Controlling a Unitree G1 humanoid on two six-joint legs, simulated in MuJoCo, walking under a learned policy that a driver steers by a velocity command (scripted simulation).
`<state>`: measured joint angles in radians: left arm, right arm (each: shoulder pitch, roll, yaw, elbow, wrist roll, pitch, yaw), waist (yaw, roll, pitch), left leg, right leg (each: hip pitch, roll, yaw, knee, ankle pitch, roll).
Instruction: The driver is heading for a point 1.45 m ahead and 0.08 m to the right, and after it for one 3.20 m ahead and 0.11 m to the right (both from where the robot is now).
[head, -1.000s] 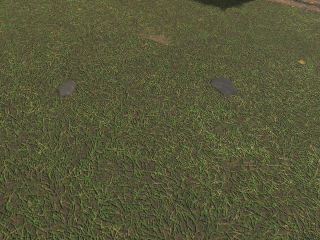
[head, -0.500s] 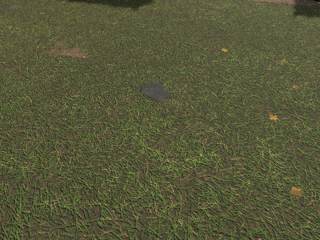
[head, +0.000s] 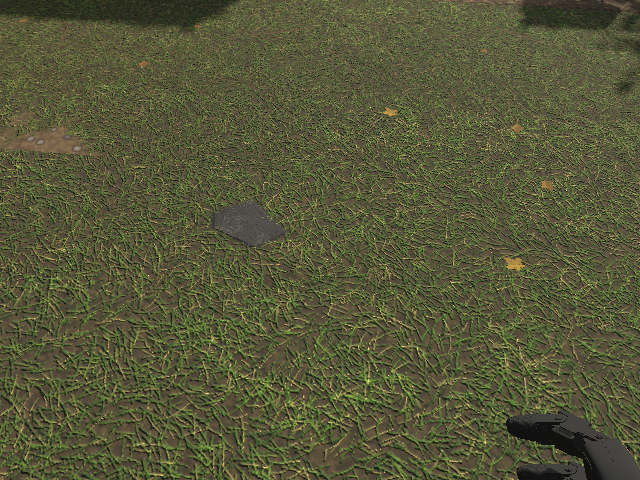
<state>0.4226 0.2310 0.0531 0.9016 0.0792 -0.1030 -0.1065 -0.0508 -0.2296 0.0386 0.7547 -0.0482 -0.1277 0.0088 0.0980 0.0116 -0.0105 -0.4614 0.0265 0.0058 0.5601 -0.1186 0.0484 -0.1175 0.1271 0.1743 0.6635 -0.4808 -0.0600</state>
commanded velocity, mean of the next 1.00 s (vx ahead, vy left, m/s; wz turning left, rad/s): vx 0.50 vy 0.00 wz -0.29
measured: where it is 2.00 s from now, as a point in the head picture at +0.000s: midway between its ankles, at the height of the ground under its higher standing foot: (440, 340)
